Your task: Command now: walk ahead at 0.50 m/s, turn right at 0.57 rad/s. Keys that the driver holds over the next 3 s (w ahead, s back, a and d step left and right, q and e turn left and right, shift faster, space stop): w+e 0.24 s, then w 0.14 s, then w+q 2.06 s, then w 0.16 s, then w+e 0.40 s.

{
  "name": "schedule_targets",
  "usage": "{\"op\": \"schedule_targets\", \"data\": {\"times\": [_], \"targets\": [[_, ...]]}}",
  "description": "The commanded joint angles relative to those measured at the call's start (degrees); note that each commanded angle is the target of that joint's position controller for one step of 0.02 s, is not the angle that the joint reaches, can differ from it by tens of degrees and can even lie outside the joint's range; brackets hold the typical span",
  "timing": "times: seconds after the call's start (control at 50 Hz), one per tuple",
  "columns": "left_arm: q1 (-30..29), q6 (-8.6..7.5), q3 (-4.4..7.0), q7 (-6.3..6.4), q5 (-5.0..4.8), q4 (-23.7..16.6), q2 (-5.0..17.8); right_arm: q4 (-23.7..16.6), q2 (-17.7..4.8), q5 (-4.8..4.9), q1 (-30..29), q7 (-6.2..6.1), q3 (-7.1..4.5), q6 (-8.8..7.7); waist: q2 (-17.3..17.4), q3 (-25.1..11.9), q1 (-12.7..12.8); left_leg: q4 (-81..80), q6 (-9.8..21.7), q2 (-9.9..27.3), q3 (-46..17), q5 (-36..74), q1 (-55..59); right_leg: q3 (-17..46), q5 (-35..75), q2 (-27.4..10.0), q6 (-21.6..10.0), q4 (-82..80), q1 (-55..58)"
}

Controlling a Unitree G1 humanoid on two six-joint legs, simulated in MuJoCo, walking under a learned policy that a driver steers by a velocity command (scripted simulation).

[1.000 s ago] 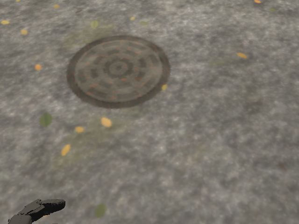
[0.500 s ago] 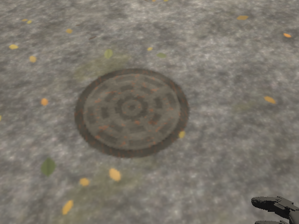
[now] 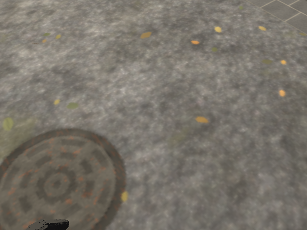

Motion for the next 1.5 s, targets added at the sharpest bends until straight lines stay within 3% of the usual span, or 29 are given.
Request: {"op": "schedule_targets", "data": {"times": [0.02,0.04,0.06,0.08,0.1,0.14,0.3,0.4,0.48,0.5,0.52,0.54,0.56,0.6,0.66,0.8,0.9,0.96,0.98,1.0,1.02,1.04,1.06,1.1,1.2,1.4,1.46,1.48,1.5], "targets": [[21.8,0.53,7.15,1.98,-0.75,2.1,18.9,-6.6,-3.3,-2.55,0.9,-0.36,0.16,-0.61,-11.4,-14.7,9.1,43.5,2.6,2.4,-2.5,15.7,-32.3,22.4,-3.1,-8.4,-11.4,-3.6,44.4],[20.2,-0.75,6.30,1.43,-0.65,-0.7,18.9,-8.5,-1.9,-2.14,0.2,0.20,1.43,-2.71,-12.5,-24.1,7.5,55.8,1.5,-6.3,-16.6,-9.7,-45.7,51.1,-17.2,-17.1,-19.8,-14.6,52.7],[19.2,-1.85,4.72,0.87,-0.21,-0.5,13.8,-9.9,-7.3,0.38,-7.3,0.86,0.11,-4.28,-5.2,-19.0,10.5,57.1,2.8,-2.9,-21.6,-5.1,-52.0,46.3,-17.0,-16.5,-16.0,-18.6,50.0],[17.0,-2.54,4.11,0.82,0.01,-0.1,12.1,-10.8,-7.1,0.97,-9.4,1.02,0.31,-5.23,-3.9,-12.3,8.9,53.2,4.1,-0.6,-21.0,0.2,-52.7,38.7,-12.8,-14.6,-13.8,-18.5,42.6],[13.0,-2.74,3.49,0.89,-0.08,-0.5,10.3,-10.0,-6.6,-0.43,-9.1,0.59,0.32,-5.56,0.1,-8.5,6.2,48.0,4.0,1.8,-21.2,4.2,-49.4,32.3,-6.2,-12.0,-11.8,-18.2,34.5],[8.5,-2.78,2.58,1.50,0.80,-2.0,8.1,-9.2,-7.3,-1.88,-7.3,0.55,-0.26,-4.61,-2.0,-6.3,2.8,42.2,2.9,3.8,-21.6,8.7,-42.1,26.0,3.0,-8.8,-10.8,-20.0,24.9],[12.8,-2.61,2.83,3.77,0.32,1.0,9.8,-11.5,-1.9,-2.12,-17.5,1.24,1.69,-3.16,-3.4,-2.5,6.4,13.3,-1.7,-0.5,-18.3,30.7,-36.0,15.1,4.7,-3.2,-7.3,-21.0,15.6],[16.8,-2.46,2.65,3.67,0.15,4.3,9.7,-12.8,-4.2,-1.34,-20.6,2.53,1.14,-4.18,-4.4,-0.9,7.8,6.5,1.6,-0.9,-19.4,30.4,-36.7,19.2,2.6,-8.2,-6.3,-17.1,23.6],[15.0,-1.69,2.59,3.66,0.64,5.1,9.7,-10.4,-6.8,-1.44,-11.3,2.56,-0.28,-4.37,-5.1,-4.2,2.8,3.8,7.2,-3.7,-15.3,22.8,-27.2,16.1,25.2,-7.9,-3.4,-6.3,29.4],[15.2,-1.52,1.89,3.82,1.26,4.6,8.3,-8.7,-8.9,-1.86,-3.3,2.45,-1.07,-4.43,-2.7,-11.1,-0.6,5.8,9.8,-0.9,-18.6,25.9,-14.5,12.9,26.6,-4.9,-1.7,5.6,25.7],[21.2,-2.07,0.87,3.88,1.40,3.6,5.4,-8.1,-13.9,-2.64,3.4,2.57,-2.18,-4.36,9.2,-20.5,0.1,4.9,18.3,10.4,-40.1,22.5,6.0,8.9,9.5,2.4,2.7,25.9,8.6],[22.6,-2.98,0.35,3.70,1.14,3.7,4.9,-6.4,-12.2,-0.96,6.0,3.32,-2.01,-3.87,19.9,-22.0,0.1,-6.1,23.7,16.3,-62.0,8.9,13.9,8.9,-23.6,7.6,5.6,38.4,-6.3],[17.3,-3.80,1.10,3.30,0.12,2.7,9.2,-7.2,-8.5,0.12,3.2,3.28,-0.85,-3.67,12.3,-14.6,-0.8,-8.0,21.2,16.0,-61.1,-0.4,10.0,11.9,-22.3,3.7,4.9,42.5,-13.3],[7.4,-5.12,0.89,2.90,0.55,0.4,8.6,-8.6,-6.4,-1.32,-1.5,2.75,-0.15,-2.82,2.5,-4.1,-0.3,-9.2,18.4,11.1,-47.6,8.0,-4.1,9.5,-14.9,-0.2,4.3,37.0,-13.7],[8.3,-5.28,1.00,2.97,2.30,0.2,6.9,-9.2,-5.2,-1.62,-2.3,1.91,0.36,-2.67,5.3,-4.5,2.7,-11.1,17.7,6.5,-40.4,21.3,-10.1,8.7,-10.0,-2.3,5.8,26.3,-7.3],[-2.9,-5.16,-0.37,2.85,1.73,-2.0,3.4,-7.5,-8.2,-0.36,2.7,-0.39,-0.82,-1.44,5.7,-2.7,-0.2,-11.1,15.5,2.6,-33.2,26.8,-16.9,6.8,7.0,0.9,9.8,2.3,-2.1],[-9.0,-6.28,0.14,1.73,0.80,-3.3,4.8,-6.4,-7.8,0.05,6.8,-1.02,-0.93,-0.03,6.3,-2.5,-1.5,-6.6,13.9,3.8,-38.3,23.2,-13.6,8.1,8.6,3.3,8.9,-6.3,2.6],[-4.0,-6.95,1.39,1.85,0.52,-2.0,7.2,-7.1,-7.7,-0.05,4.8,-1.18,-1.19,0.53,8.2,-3.8,2.2,-1.1,12.2,3.9,-41.2,26.2,-12.4,7.8,4.5,3.0,6.1,-10.3,10.9],[1.5,-7.14,2.29,2.29,0.97,-0.8,8.9,-7.7,-6.2,-0.32,3.9,-0.99,-0.70,0.47,7.6,-7.5,5.2,5.3,10.6,1.3,-39.3,28.9,-14.7,8.3,4.5,1.1,4.0,-11.3,20.2],[10.6,-7.12,3.24,2.89,1.82,0.1,12.0,-9.2,-3.2,-1.24,3.1,-0.73,0.42,0.20,2.8,-15.5,9.2,20.1,8.6,-1.8,-35.0,22.6,-21.5,16.5,1.0,-8.2,0.1,-9.4,34.8],[15.4,-6.09,4.22,2.79,2.02,2.1,15.7,-10.6,0.8,-0.06,11.1,-0.68,1.75,-0.27,-14.8,-22.7,6.2,37.2,5.1,-9.5,-27.1,-4.9,-40.8,40.1,-9.0,-20.7,-9.0,-12.2,52.4],[14.9,-5.70,3.26,2.42,0.87,2.1,10.9,-9.6,-4.6,0.57,11.2,-0.85,0.91,-0.31,-12.6,-19.0,6.8,45.6,4.4,-4.9,-27.0,-7.5,-48.4,46.2,-19.6,-22.2,-8.9,-15.2,49.9],[12.5,-5.49,2.33,2.55,0.84,1.6,7.5,-10.0,-7.7,0.36,5.6,-0.82,-0.08,-0.08,-7.1,-11.3,8.0,48.2,3.9,-2.9,-26.6,-2.1,-50.3,38.0,-18.3,-19.4,-6.5,-16.3,43.0],[8.1,-5.11,1.46,2.47,1.45,2.2,5.3,-11.4,-6.8,-0.74,0.4,-0.63,-0.37,0.17,-3.0,-3.9,6.3,45.7,2.9,0.2,-24.5,4.8,-48.4,25.7,-5.4,-14.8,-4.7,-18.9,31.6],[6.7,-5.83,1.92,2.50,1.30,4.6,6.6,-14.1,-2.4,-0.41,-2.3,0.62,0.40,1.32,-4.4,-1.3,3.9,38.5,1.6,3.5,-22.1,10.2,-46.1,12.8,4.5,-12.9,-5.7,-24.9,23.2],[11.0,-4.13,3.21,2.87,-0.17,9.0,12.2,-19.4,-2.2,-0.38,-16.0,3.48,1.15,0.44,-2.1,1.0,7.3,14.1,5.2,1.1,-15.9,23.7,-42.1,-2.5,16.1,-13.4,-1.9,-22.6,30.9],[11.0,-2.97,3.96,3.35,-0.82,9.2,14.7,-19.5,-5.4,-0.93,-10.9,3.57,-0.64,1.05,-4.1,-3.6,2.8,12.3,8.8,-4.3,-11.3,15.6,-31.3,-6.2,41.0,-13.3,0.1,-9.6,33.4],[10.5,-2.61,3.73,3.59,-0.94,9.0,14.4,-17.4,-7.9,-0.78,-2.4,3.14,-2.19,1.35,-3.1,-8.0,-2.2,9.2,10.9,-6.7,-10.5,18.2,-19.3,-8.1,43.9,-11.7,1.7,1.5,29.7],[11.6,-2.79,2.75,3.86,0.32,8.2,12.2,-14.9,-11.9,-0.45,7.8,2.05,-4.09,1.97,1.3,-13.3,-6.5,8.7,13.7,-3.4,-18.1,19.5,-1.4,-8.3,30.4,-9.6,4.0,18.0,16.7]]}}
Next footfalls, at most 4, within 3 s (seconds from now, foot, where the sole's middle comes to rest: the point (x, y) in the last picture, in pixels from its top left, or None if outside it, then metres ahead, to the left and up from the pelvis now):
0.50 left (142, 221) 0.49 0.07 -0.76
1.00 right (189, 164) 0.74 -0.16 -0.76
1.50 left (121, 130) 0.96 0.17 -0.76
1.98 right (130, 83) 1.30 0.12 -0.76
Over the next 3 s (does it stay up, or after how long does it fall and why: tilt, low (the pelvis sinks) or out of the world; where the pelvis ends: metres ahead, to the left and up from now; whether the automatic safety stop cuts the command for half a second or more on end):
stays up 1.45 0.56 0.01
